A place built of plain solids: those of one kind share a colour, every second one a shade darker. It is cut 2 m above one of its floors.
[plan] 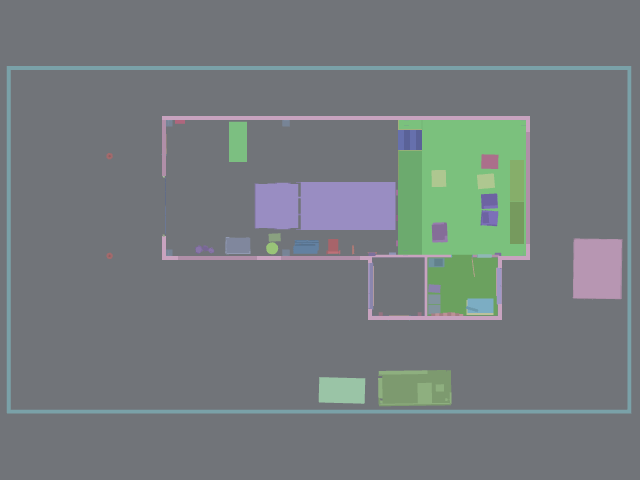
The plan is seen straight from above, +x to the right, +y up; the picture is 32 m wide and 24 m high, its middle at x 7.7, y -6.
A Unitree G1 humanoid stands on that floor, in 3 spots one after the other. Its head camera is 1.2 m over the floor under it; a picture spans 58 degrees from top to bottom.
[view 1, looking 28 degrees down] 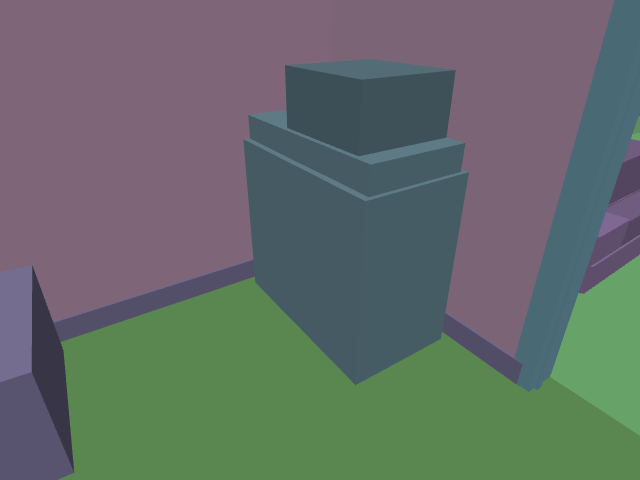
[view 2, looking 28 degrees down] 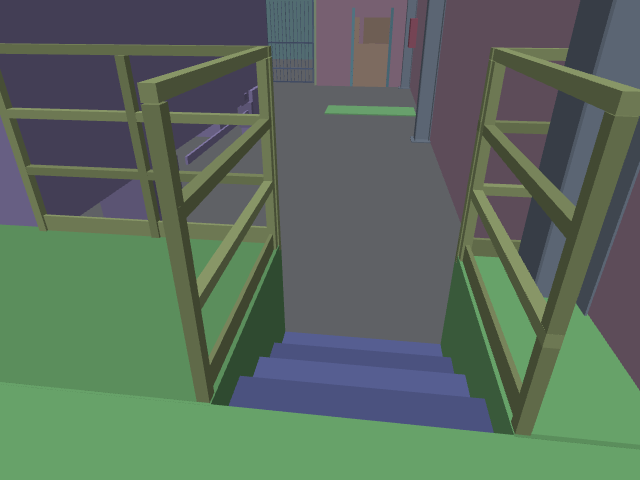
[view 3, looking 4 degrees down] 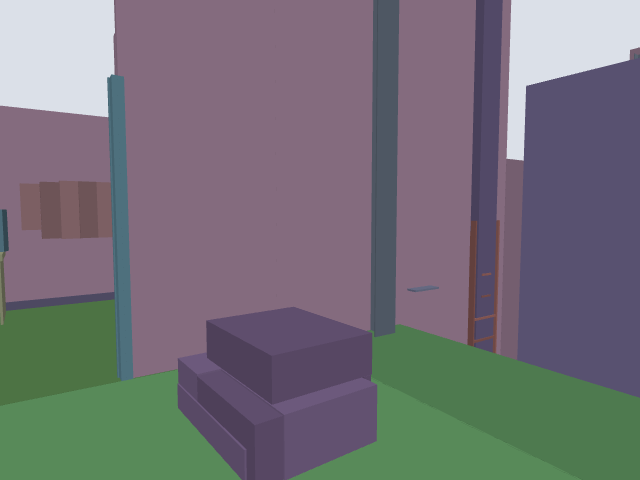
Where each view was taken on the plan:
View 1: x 14.80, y -8.10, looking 146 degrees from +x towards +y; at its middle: printer_stand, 1.50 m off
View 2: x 13.80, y -1.00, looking -173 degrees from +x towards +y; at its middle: ground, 4.36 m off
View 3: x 14.80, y -3.50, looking -124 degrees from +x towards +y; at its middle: wall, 3.92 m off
